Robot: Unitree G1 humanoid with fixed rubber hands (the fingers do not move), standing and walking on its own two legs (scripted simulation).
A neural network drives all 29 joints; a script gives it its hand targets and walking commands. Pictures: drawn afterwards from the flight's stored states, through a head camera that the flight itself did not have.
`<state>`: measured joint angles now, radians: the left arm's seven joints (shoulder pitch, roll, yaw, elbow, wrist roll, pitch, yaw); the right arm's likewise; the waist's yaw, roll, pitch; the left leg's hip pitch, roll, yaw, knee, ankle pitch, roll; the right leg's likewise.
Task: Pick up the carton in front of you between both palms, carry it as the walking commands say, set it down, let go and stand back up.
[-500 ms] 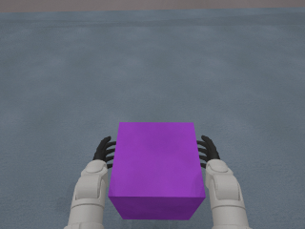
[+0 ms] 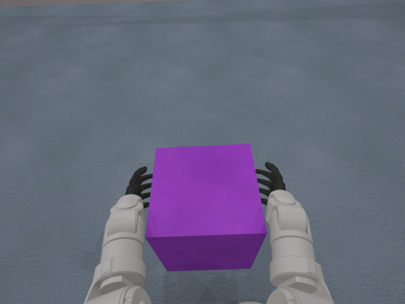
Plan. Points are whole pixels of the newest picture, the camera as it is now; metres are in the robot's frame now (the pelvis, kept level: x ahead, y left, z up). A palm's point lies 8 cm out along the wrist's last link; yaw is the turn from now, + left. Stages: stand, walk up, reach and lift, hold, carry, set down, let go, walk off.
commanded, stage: set down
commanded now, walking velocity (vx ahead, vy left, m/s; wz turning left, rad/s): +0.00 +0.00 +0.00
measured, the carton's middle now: (206, 211) +0.33 -0.01 -0.05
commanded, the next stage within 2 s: none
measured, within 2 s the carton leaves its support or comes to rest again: neither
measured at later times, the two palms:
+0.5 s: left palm (156, 216) +0.39 +0.14 -0.18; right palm (259, 224) +0.36 -0.16 -0.19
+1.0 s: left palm (172, 222) +0.45 +0.12 -0.33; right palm (258, 232) +0.39 -0.18 -0.33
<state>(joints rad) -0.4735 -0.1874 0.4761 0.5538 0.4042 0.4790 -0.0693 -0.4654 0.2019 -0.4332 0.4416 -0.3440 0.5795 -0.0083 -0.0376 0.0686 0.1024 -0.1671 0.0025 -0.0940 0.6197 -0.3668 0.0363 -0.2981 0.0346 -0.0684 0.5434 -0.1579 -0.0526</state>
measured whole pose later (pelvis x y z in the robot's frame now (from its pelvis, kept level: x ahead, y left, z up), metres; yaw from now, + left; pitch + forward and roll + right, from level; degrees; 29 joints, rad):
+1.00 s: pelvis -0.04 +0.04 -0.23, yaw +2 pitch +46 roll +3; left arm -0.99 -0.01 0.32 0.74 0.13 0.21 0.10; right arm -0.89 0.01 -0.49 0.57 -0.19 0.25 -0.03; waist -0.10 0.08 -0.13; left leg -1.84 -0.11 0.01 1.67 -0.63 0.01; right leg -2.00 -0.03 0.04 1.55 -0.35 0.01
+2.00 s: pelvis -0.07 +0.06 -0.37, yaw +1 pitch +45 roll -2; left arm -1.48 0.24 0.06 1.05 0.03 0.23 0.14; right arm -1.37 -0.22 -0.49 0.94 -0.04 0.23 -0.02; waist -0.20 0.02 0.22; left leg -2.24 -0.14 0.01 2.18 -0.71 0.02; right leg -2.39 -0.04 0.03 1.98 -0.37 0.04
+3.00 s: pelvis -0.08 +0.04 -0.38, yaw +1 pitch +37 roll -3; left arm -1.61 0.43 -0.12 1.12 -0.11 0.14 0.06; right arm -1.47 -0.35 -0.45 1.24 0.11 0.01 -0.07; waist -0.16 -0.02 0.44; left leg -2.18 -0.14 -0.04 2.24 -0.71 -0.02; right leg -2.31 -0.06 -0.02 2.02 -0.35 0.00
